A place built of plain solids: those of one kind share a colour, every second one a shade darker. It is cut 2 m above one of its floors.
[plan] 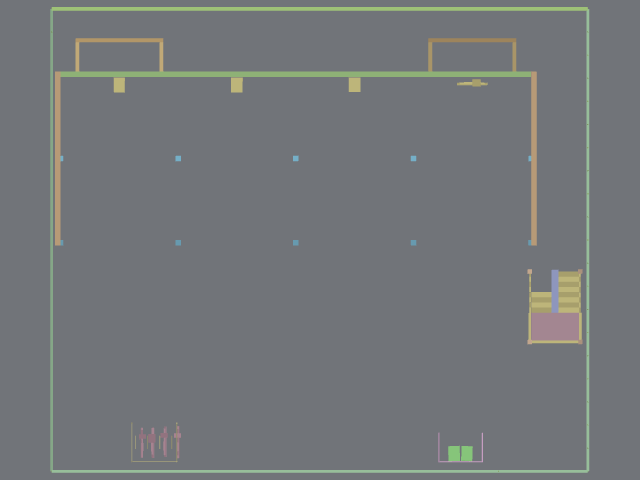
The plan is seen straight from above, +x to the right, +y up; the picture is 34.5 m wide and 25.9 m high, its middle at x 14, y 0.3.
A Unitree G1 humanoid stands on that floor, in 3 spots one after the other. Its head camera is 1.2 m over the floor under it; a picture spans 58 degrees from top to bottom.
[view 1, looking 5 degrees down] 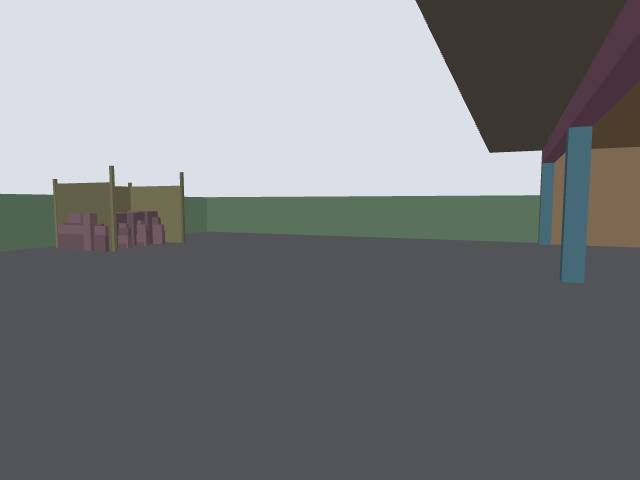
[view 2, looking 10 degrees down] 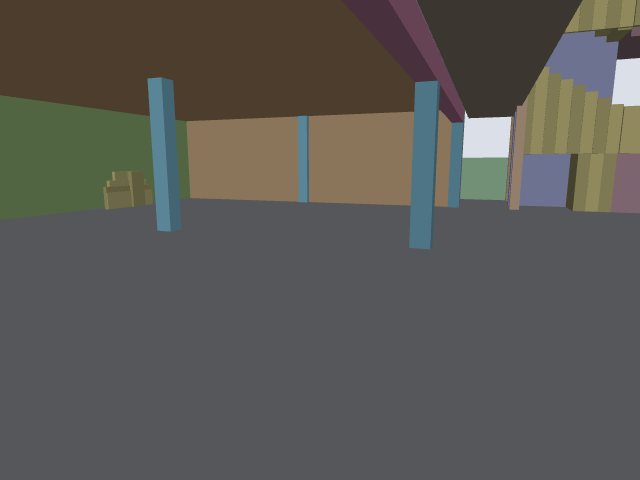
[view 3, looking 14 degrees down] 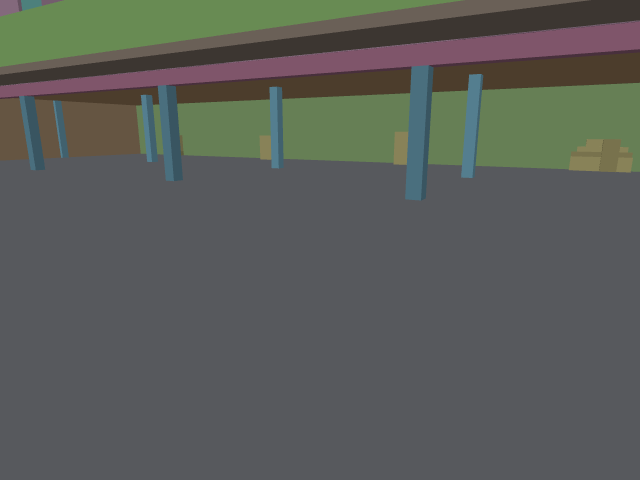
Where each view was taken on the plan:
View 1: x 13.87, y -0.70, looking -156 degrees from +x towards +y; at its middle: ground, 13.77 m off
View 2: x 12.70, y -0.70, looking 21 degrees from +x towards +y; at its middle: ground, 6.91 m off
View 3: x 21.49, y -7.63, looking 120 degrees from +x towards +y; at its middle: ground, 4.96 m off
